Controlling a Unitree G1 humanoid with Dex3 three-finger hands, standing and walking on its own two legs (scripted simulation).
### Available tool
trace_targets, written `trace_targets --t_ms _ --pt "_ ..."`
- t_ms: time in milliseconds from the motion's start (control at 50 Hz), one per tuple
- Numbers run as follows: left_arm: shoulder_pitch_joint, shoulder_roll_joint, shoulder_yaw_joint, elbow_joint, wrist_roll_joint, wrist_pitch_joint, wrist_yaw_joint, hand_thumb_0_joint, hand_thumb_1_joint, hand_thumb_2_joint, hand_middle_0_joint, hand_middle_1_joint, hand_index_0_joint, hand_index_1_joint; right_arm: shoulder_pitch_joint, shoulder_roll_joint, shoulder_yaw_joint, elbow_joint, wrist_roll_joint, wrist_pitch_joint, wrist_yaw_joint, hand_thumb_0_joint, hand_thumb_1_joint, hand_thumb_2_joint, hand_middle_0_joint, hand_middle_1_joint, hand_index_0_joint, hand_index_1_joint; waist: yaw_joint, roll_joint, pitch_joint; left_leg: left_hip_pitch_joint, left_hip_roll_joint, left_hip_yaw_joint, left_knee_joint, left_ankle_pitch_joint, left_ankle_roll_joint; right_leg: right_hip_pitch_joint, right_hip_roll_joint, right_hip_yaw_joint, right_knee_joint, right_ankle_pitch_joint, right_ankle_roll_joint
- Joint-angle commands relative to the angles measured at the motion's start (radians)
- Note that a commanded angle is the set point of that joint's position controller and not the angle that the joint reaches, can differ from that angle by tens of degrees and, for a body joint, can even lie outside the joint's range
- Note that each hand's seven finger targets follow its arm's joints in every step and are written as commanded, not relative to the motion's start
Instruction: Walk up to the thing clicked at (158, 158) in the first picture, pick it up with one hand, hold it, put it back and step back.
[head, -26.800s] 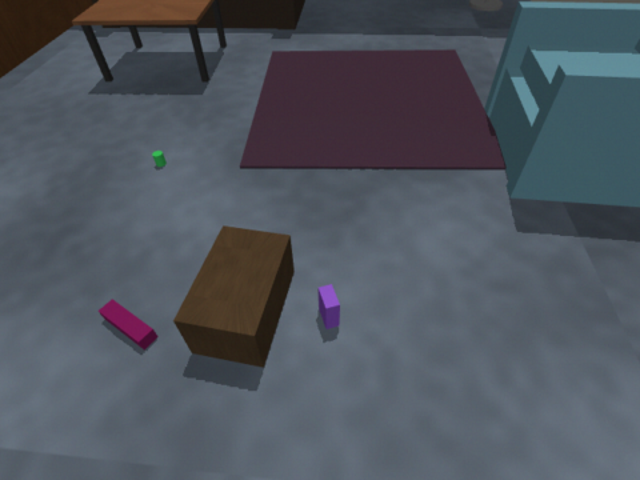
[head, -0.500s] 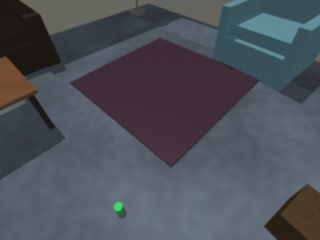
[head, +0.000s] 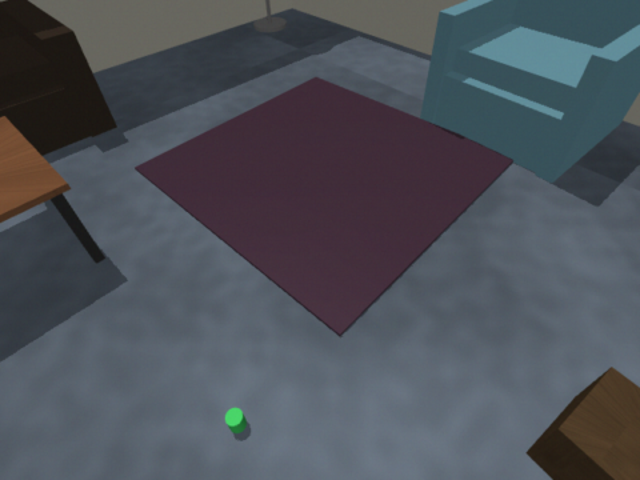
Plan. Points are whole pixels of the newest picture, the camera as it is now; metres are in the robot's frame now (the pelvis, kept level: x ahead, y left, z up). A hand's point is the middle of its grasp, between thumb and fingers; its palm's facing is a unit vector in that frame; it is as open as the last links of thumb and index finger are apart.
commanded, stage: walk up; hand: left
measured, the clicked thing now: (236, 420) +0.44 +0.30 -0.75
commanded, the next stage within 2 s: stand in 0.04 s
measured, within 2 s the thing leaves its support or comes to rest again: neither
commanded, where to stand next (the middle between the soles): +0.02 -0.01 m, yaw -2 degrees
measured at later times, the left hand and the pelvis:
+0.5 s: hand out of the picture +0.07 +0.24 -0.16, palm faces -0.02 -0.94 -0.34, open 7.4 cm; pelvis +0.00 -0.01 +0.00, yaw +0 degrees
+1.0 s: hand out of the picture +0.08 +0.24 -0.15, palm faces -0.02 -0.94 -0.34, open 7.4 cm; pelvis +0.01 -0.02 +0.00, yaw +1 degrees
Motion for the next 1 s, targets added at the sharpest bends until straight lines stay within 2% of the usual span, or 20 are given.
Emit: trace_targets --t_ms 0,20,80,280,340,720,780,840,980 --pt "-0.046 0.218 0.043 -0.060 0.000 -0.017 0.017 0.000 0.900 0.900 -0.200 -0.300 -0.200 -0.300 -0.047 -0.213 -0.041 -0.057 0.000 -0.023 -0.014 0.000 -0.900 -0.900 0.200 0.300 0.200 0.300 0.001 -0.005 -0.082 0.005 0.109 -0.096 -0.056 0.096 0.024 0.016 -0.081 0.077 -0.040 0.107 -0.036" --pt "-0.050 0.228 0.043 -0.063 -0.006 -0.013 0.018 0.000 0.900 0.900 -0.200 -0.300 -0.200 -0.300 -0.056 -0.200 -0.035 -0.067 -0.004 -0.025 -0.016 0.000 -0.900 -0.900 0.200 0.300 0.200 0.300 -0.004 -0.033 -0.075 -0.001 0.130 -0.106 -0.070 0.139 0.013 0.011 -0.091 0.071 -0.036 0.092 -0.041" --pt "-0.036 0.216 0.040 -0.067 -0.005 -0.011 0.017 0.000 0.900 0.900 -0.200 -0.300 -0.200 -0.300 -0.057 -0.217 -0.039 -0.063 -0.004 -0.030 -0.018 0.000 -0.900 -0.900 0.200 0.300 0.200 0.300 -0.002 0.001 -0.096 0.024 0.131 -0.099 -0.058 0.191 0.010 0.022 -0.093 0.073 -0.038 0.130 -0.044" --pt "-0.030 0.230 0.041 -0.069 -0.003 -0.012 0.016 0.000 0.900 0.900 -0.200 -0.300 -0.200 -0.300 -0.058 -0.201 -0.031 -0.066 -0.001 -0.028 -0.016 0.000 -0.900 -0.900 0.200 0.300 0.200 0.300 -0.005 -0.015 -0.081 0.015 0.125 -0.095 -0.067 0.117 0.007 0.015 -0.095 0.079 -0.063 0.089 -0.042" --pt "-0.023 0.221 0.039 -0.071 -0.003 -0.010 0.013 0.000 0.900 0.900 -0.200 -0.300 -0.200 -0.300 -0.058 -0.215 -0.032 -0.067 -0.003 -0.028 -0.016 0.000 -0.900 -0.900 0.200 0.300 0.200 0.300 -0.005 0.012 -0.082 0.014 0.124 -0.092 -0.067 0.087 0.009 0.007 -0.095 0.081 -0.067 0.067 -0.043" --pt "-0.010 0.225 0.039 -0.073 -0.004 -0.013 0.015 0.000 0.900 0.900 -0.200 -0.300 -0.200 -0.300 -0.038 -0.213 -0.029 -0.070 -0.004 -0.028 -0.018 0.000 -0.900 -0.900 0.200 0.300 0.200 0.300 0.001 -0.010 -0.080 0.020 0.131 -0.096 -0.052 0.137 0.012 0.018 -0.099 0.083 -0.063 0.127 -0.047" --pt "-0.014 0.228 0.039 -0.077 -0.005 -0.013 0.015 0.000 0.900 0.900 -0.200 -0.300 -0.200 -0.300 -0.034 -0.211 -0.029 -0.070 -0.006 -0.030 -0.018 0.000 -0.900 -0.900 0.200 0.300 0.200 0.300 0.001 -0.007 -0.079 0.013 0.130 -0.094 -0.054 0.130 0.008 0.024 -0.099 0.083 -0.063 0.113 -0.047" --pt "-0.010 0.231 0.039 -0.076 -0.004 -0.012 0.014 0.000 0.900 0.900 -0.200 -0.300 -0.200 -0.300 -0.036 -0.207 -0.028 -0.070 -0.005 -0.027 -0.018 0.000 -0.900 -0.900 0.200 0.300 0.200 0.300 0.003 -0.002 -0.063 -0.003 0.125 -0.093 -0.062 0.076 0.008 0.012 -0.095 0.084 -0.073 0.055 -0.044" --pt "-0.013 0.232 0.041 -0.077 -0.004 -0.012 0.014 0.000 0.900 0.900 -0.200 -0.300 -0.200 -0.300 -0.029 -0.208 -0.027 -0.072 -0.004 -0.030 -0.019 0.000 -0.900 -0.900 0.200 0.300 0.200 0.300 0.003 -0.004 -0.070 0.001 0.130 -0.097 -0.065 0.118 0.010 0.022 -0.094 0.080 -0.061 0.094 -0.047"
